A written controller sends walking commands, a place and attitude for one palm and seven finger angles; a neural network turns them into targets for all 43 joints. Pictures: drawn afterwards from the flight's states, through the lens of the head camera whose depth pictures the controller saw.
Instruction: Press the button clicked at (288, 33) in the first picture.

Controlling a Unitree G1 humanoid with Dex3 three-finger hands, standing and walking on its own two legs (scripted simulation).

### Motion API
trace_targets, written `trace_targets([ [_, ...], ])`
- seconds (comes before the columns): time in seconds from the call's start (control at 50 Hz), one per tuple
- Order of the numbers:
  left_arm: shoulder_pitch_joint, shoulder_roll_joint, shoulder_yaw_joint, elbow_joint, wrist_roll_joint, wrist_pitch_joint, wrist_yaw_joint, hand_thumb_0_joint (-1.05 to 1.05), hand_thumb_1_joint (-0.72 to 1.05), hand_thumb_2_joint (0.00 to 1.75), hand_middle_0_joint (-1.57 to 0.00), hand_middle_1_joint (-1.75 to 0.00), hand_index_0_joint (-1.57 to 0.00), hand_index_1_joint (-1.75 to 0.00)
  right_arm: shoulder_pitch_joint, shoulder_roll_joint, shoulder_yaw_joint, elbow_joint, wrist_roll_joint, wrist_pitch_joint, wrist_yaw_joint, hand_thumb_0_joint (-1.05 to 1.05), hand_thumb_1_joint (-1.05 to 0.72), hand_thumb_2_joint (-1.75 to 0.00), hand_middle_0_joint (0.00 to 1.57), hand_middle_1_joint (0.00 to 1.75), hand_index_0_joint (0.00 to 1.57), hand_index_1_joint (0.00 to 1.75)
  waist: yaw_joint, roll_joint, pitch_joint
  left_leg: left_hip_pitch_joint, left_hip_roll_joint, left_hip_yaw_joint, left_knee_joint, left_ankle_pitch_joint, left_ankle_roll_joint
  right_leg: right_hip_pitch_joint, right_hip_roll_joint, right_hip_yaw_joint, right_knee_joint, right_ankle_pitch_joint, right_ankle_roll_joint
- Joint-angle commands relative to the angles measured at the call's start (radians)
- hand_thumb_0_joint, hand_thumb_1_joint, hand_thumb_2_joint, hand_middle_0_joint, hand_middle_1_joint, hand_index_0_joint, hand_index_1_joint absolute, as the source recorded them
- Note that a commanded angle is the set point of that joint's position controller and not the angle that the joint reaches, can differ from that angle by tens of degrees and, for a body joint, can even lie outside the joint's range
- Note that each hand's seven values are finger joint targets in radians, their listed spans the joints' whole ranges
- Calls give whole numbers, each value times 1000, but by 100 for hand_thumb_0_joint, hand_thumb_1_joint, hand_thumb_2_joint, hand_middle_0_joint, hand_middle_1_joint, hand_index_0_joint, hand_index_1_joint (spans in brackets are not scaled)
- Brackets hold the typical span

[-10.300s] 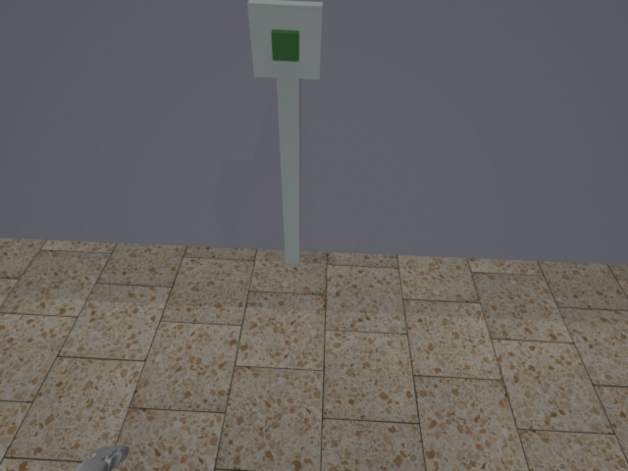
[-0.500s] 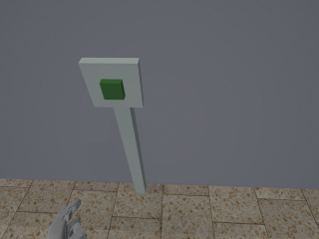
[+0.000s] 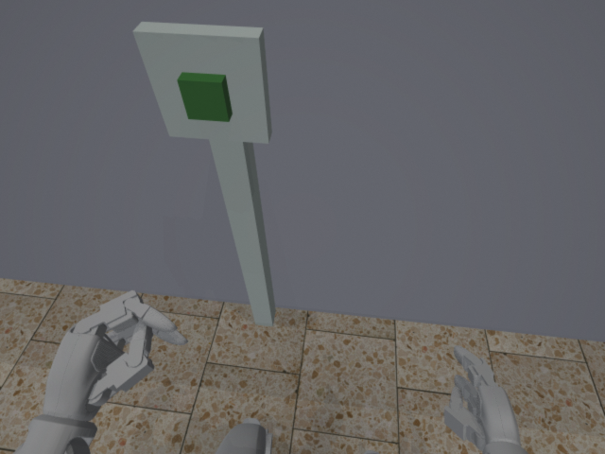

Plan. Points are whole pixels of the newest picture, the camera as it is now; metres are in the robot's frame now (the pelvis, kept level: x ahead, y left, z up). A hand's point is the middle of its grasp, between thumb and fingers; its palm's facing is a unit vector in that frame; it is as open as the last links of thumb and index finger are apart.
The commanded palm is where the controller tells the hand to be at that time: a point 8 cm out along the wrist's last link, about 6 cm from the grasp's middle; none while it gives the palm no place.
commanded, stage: raise the hand and make a fist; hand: left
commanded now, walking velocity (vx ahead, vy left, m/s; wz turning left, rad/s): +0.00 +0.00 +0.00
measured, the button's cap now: (206, 96) +0.55 +0.19 +0.18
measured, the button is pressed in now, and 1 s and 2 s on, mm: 0 0 0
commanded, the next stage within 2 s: aim a knuckle at the button in 1.34 s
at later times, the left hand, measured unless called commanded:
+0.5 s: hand (111, 314) +0.23 +0.23 +0.12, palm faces -0.02 -1.00 -0.06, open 3.1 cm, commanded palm +0.20 +0.29 +0.13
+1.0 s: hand (74, 255) +0.27 +0.25 +0.18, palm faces +0.00 -1.00 -0.07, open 3.1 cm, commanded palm +0.23 +0.30 +0.18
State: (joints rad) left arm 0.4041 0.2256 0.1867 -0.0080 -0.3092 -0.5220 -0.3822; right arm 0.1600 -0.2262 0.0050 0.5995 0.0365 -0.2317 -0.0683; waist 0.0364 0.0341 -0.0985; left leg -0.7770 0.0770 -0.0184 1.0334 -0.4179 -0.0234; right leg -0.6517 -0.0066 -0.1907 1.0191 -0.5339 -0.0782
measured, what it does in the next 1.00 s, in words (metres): rises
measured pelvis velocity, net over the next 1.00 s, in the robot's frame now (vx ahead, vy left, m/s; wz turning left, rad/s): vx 0.03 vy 0.05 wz -0.02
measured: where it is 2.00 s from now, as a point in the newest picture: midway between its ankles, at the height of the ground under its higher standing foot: outside the picture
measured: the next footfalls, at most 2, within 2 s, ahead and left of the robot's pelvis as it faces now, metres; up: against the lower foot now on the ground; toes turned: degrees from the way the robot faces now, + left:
none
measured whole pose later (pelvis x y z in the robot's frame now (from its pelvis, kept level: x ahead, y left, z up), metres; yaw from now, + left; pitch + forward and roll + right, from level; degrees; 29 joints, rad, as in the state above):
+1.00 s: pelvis +0.03 +0.05 +0.06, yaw -1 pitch +1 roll -1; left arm 0.23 0.30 0.26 -0.14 -0.30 -0.03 -0.29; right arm 0.25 -0.25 0.07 0.60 0.05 -0.24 -0.07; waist 0.04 0.04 -0.05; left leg -0.36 0.02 0.06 0.64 -0.29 0.03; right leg -0.25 -0.03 -0.13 0.59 -0.35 0.00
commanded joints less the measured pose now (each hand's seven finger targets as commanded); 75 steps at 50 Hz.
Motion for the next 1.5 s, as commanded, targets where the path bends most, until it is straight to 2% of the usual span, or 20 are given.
trace_targets([
  [0.0,58,201,141,-99,-31,188,-35,0,90,90,-113,-132,-113,-132,-42,-131,-62,-188,28,-35,-20,0,-90,-90,20,30,20,30,-9,-74,-188,142,-75,-1,-147,161,64,214,-77,343,-363,253,143],
  [0.08,110,164,217,-231,-70,225,101,0,90,90,-124,-144,-124,-144,-68,-81,-57,-201,13,-11,-18,0,-90,-90,20,30,20,30,40,-97,-182,225,-65,-4,-232,239,50,268,-48,242,-335,377,122],
  [0.14,103,127,176,-283,-39,150,166,0,90,90,-130,-150,-130,-150,-16,-83,-66,-180,6,-14,-7,0,-90,-90,20,30,20,30,12,-84,-129,252,-64,13,-257,258,46,221,-27,205,-324,427,113],
  [0.2,28,113,86,-275,2,92,152,0,90,90,-130,-150,-130,-150,1,-107,-61,-167,1,-32,1,0,-90,-90,20,30,20,30,-39,-57,-63,260,-64,13,-260,217,51,145,-19,200,-338,341,106],
  [0.28,-25,110,20,-257,5,91,90,0,90,90,-130,-150,-130,-150,16,-137,-55,-158,13,-65,-5,0,-90,-90,20,30,20,30,-66,-26,-47,296,-62,8,-281,140,59,95,-1,184,-378,164,83],
  [0.38,-57,205,130,-353,0,128,126,0,90,90,-130,-150,-130,-150,12,-141,-50,-162,13,-93,-13,0,-90,-90,20,30,20,30,-20,13,-172,392,-57,-10,-345,177,57,182,10,134,-362,212,67],
  [0.46,-47,150,114,-387,0,172,180,0,90,90,-130,-150,-130,-150,-2,-126,-36,-172,15,-87,-2,0,-90,-90,20,30,20,30,-11,81,-130,435,-51,-16,-389,222,43,199,18,93,-355,285,60],
  [0.48,-51,146,106,-360,5,195,181,0,90,90,-130,-150,-130,-150,-2,-127,-33,-171,13,-80,2,0,-90,-90,20,30,20,30,-16,51,-106,429,-49,-20,-398,223,45,209,22,91,-363,290,60],
  [0.56,-78,125,59,-321,15,287,151,0,90,90,-130,-150,-130,-150,-1,-139,-24,-183,18,-65,4,0,-90,-90,20,30,20,30,-28,49,-43,437,-47,-20,-427,214,43,210,23,88,-399,305,64],
  [0.58,-93,131,53,-294,19,315,141,0,90,90,-130,-150,-130,-150,-1,-143,-20,-183,18,-59,4,0,-90,-90,20,30,20,30,-33,5,-15,430,-47,-26,-435,209,46,219,26,88,-411,305,64],
  [0.62,-138,153,65,-338,19,344,126,0,90,90,-130,-150,-130,-150,-1,-145,-16,-193,20,-57,1,0,-90,-90,20,30,20,30,-27,32,-42,463,-47,-26,-447,226,44,238,25,89,-421,320,63],
  [0.7,-222,214,134,-402,8,357,131,0,90,90,-130,-150,-130,-150,-2,-141,-4,-194,11,-57,-4,0,-90,-90,20,30,20,30,-14,28,-102,522,-49,-30,-460,291,44,288,27,88,-436,367,59],
  [0.78,-270,215,152,-390,-5,353,137,0,90,90,-130,-150,-130,-150,-8,-137,7,-175,9,-62,-4,0,-90,-90,20,30,20,30,-16,26,-84,546,-48,-33,-477,300,41,304,32,87,-461,368,57],
  [0.84,-300,197,130,-369,-8,374,120,0,90,90,-130,-150,-130,-150,-15,-139,8,-161,16,-68,-6,0,-90,-90,20,30,20,30,-17,87,-82,572,-50,-31,-492,307,36,316,26,86,-476,377,55],
  [0.98,-265,215,148,-268,-19,481,79,0,90,90,-130,-150,-130,-150,-33,-150,7,-169,23,-66,-14,0,-90,-90,20,30,20,30,2,-25,-43,555,-60,-21,-521,286,48,352,26,94,-526,383,60],
  [1.1,-312,232,181,-351,-20,433,121,0,90,90,-130,-150,-130,-150,-35,-140,6,-170,15,-68,-7,0,-90,-90,20,30,20,30,3,4,-61,577,-63,-8,-530,285,47,357,24,101,-533,369,63],
  [1.12,-319,219,167,-368,-14,415,127,0,90,90,-130,-150,-130,-150,-36,-136,5,-167,16,-73,-5,0,-90,-90,20,30,20,30,-2,44,-59,593,-65,-1,-527,284,46,353,23,106,-536,366,61],
  [1.3,-293,207,136,-267,-8,397,103,0,90,90,-130,-150,-130,-150,-34,-144,0,-142,21,-83,-10,0,-90,-90,20,30,20,30,-14,-4,-8,548,-74,18,-509,239,54,349,5,146,-573,345,75],
  [1.42,-324,239,177,-309,-23,375,106,0,90,90,-130,-150,-130,-150,-45,-137,0,-146,20,-95,-15,0,-90,-90,20,30,20,30,-6,-20,-52,562,-77,21,-501,258,57,375,-6,167,-577,360,85],
  [1.48,-410,233,167,-256,-25,351,112,0,90,90,-130,-150,-130,-150,-40,-137,2,-122,20,-95,-18,0,-90,-90,20,30,20,30,-29,-40,-6,542,-77,23,-487,243,56,346,-10,187,-585,351,95],
])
